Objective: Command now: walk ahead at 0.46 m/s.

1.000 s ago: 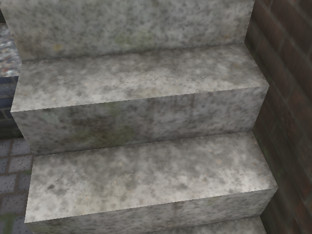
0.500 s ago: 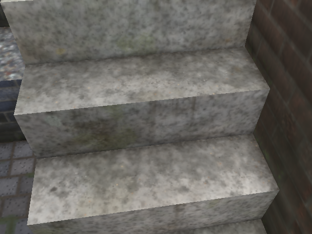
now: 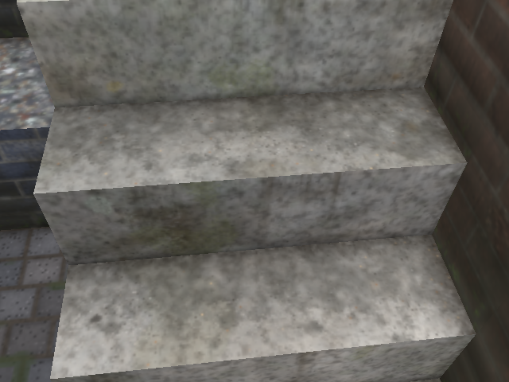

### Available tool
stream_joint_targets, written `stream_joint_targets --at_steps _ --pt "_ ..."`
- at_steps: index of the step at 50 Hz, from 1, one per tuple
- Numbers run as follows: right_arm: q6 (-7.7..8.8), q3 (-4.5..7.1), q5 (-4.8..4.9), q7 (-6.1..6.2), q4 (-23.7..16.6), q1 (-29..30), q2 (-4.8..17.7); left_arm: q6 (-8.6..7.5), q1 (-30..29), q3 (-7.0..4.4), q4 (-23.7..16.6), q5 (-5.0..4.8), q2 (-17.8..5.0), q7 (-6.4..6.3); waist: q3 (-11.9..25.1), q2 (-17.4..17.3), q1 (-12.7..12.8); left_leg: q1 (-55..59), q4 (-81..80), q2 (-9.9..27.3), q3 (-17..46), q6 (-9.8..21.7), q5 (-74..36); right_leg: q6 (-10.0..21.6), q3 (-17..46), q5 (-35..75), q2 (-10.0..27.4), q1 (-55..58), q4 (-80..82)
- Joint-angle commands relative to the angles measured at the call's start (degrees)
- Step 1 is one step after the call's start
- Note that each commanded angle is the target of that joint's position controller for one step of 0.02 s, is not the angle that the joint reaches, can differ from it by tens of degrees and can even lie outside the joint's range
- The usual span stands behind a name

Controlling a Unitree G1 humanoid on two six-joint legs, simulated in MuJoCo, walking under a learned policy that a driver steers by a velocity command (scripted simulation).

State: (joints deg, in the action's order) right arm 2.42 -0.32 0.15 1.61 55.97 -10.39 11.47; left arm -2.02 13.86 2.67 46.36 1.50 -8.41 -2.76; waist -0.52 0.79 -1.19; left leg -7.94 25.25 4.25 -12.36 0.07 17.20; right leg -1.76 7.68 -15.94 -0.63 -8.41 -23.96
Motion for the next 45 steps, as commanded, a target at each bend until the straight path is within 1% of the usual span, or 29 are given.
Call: stream_joint_targets --at_steps 1,6,12,17,18,19,24,31,33,34,35,37,45 --pt "0.63 0.95 0.45 0.23 -2.84 -0.29 7.19 -0.67 0.27 -0.87 -3.54 0.36 -4.27 -0.13 2.32 -1.36 0.32 7.54 -1.85 5.04 4.80 1.15 -25.98 4.04 0.05 24.00 2.73 -4.30 1.11" --pt "0.70 0.36 0.40 0.17 -4.14 1.57 6.85 -0.70 -1.25 -0.76 -3.90 0.53 -4.23 0.12 3.04 -0.71 0.55 6.96 -2.08 5.19 4.80 0.88 -22.92 3.93 0.67 24.60 3.21 -3.30 2.23" --pt "0.52 -0.25 0.23 0.09 -5.34 3.05 6.74 -0.98 -2.88 -0.76 -4.02 0.76 -4.81 0.71 3.44 0.06 0.64 6.58 -2.74 5.30 5.04 0.31 -19.52 3.85 1.28 25.02 3.60 -2.28 3.96" --pt "0.48 -0.64 0.06 0.11 -6.04 3.79 7.00 -1.12 -4.06 -0.67 -3.96 0.88 -5.10 1.01 3.04 0.00 0.59 6.11 -3.65 5.49 5.39 -0.15 -16.93 3.71 1.63 23.63 3.82 -1.97 5.47" --pt "0.42 -0.59 0.17 0.27 -5.88 3.45 7.14 -1.17 -4.01 -0.76 -3.72 0.75 -5.55 0.78 3.45 0.67 0.46 6.63 -3.82 5.40 5.63 0.00 -16.21 3.65 1.64 23.01 3.83 -2.04 5.59" --pt "0.36 -0.45 0.27 0.34 -5.82 2.99 7.47 -1.17 -3.49 -0.85 -3.40 0.65 -5.76 0.73 3.40 0.07 0.42 6.85 -3.66 5.32 5.51 0.11 -14.71 3.77 1.52 21.52 3.66 -2.32 5.30" --pt "0.43 -0.71 -0.01 0.24 -6.32 3.48 7.12 -1.18 -4.59 -0.68 -3.40 0.73 -5.61 0.96 1.71 -0.15 0.45 5.30 -4.26 5.46 5.70 -0.04 -12.20 3.94 1.68 18.02 3.58 -3.54 6.08" --pt "0.68 -0.93 0.00 0.23 -6.69 3.10 7.26 -1.25 -4.91 -0.57 -3.12 0.80 -5.74 1.14 2.06 -0.08 0.56 4.80 -4.55 5.64 5.93 -0.22 -12.52 3.86 1.64 17.85 3.73 -2.89 6.40" --pt "0.76 -0.82 -0.05 0.22 -6.73 2.96 7.56 -1.21 -4.92 -0.53 -2.98 0.74 -5.70 1.12 2.02 -0.27 0.51 4.57 -4.53 5.61 5.91 -0.19 -11.33 4.10 1.51 16.38 3.53 -3.10 6.06" --pt "0.83 -0.72 0.27 0.11 -6.20 1.78 7.32 -1.26 -5.45 -0.62 -3.00 1.12 -5.82 1.37 2.34 -0.08 0.10 4.59 -4.83 5.17 5.39 -0.37 -9.13 3.75 1.91 15.13 3.57 -3.14 6.61" --pt "0.87 -0.70 0.21 0.07 -6.16 1.72 7.36 -1.28 -5.86 -0.67 -3.05 1.12 -5.95 1.51 1.63 0.06 0.06 4.32 -5.01 5.12 5.50 -0.39 -8.84 3.70 1.84 14.56 3.46 -3.61 6.61" --pt "0.97 -0.63 0.12 0.06 -6.20 1.77 7.36 -1.31 -5.93 -0.65 -2.94 1.07 -5.81 1.59 1.39 0.02 0.22 4.05 -5.12 5.28 5.61 -0.34 -9.79 3.61 1.73 14.62 3.46 -3.66 6.54" --pt "1.35 -0.56 0.23 0.12 -6.14 1.47 7.25 -1.36 -6.30 -0.62 -2.59 1.06 -5.70 1.56 2.38 -0.16 0.41 4.11 -5.31 5.60 5.78 -0.33 -13.68 3.25 1.42 16.95 3.81 -2.23 6.30"
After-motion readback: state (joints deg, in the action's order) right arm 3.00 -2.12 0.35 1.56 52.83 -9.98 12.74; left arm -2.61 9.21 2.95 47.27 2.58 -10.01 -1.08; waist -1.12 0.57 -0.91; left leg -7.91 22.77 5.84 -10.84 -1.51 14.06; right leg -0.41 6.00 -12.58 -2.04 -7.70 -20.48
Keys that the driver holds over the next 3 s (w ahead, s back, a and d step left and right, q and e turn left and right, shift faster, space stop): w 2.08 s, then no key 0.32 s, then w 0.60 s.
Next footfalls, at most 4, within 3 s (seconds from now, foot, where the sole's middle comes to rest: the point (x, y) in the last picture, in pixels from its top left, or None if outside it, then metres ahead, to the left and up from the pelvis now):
none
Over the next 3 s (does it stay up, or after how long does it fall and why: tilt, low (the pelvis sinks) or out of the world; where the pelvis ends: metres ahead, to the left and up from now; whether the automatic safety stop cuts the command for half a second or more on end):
stays up -0.02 0.01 0.01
